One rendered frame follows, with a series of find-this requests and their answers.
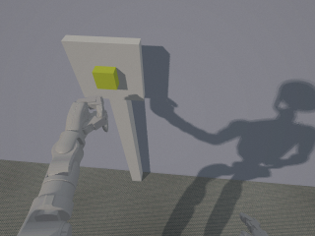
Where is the left robot forearm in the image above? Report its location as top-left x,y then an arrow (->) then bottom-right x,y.
17,131 -> 86,236

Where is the left robot upper arm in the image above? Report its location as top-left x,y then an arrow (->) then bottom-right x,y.
19,220 -> 72,236

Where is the right robot hand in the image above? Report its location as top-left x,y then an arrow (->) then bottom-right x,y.
239,212 -> 269,236

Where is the button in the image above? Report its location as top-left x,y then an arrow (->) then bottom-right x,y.
92,66 -> 119,90

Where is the left robot hand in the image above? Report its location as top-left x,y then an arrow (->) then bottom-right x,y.
65,94 -> 108,139

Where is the panel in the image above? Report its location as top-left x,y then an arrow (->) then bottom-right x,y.
61,34 -> 145,182

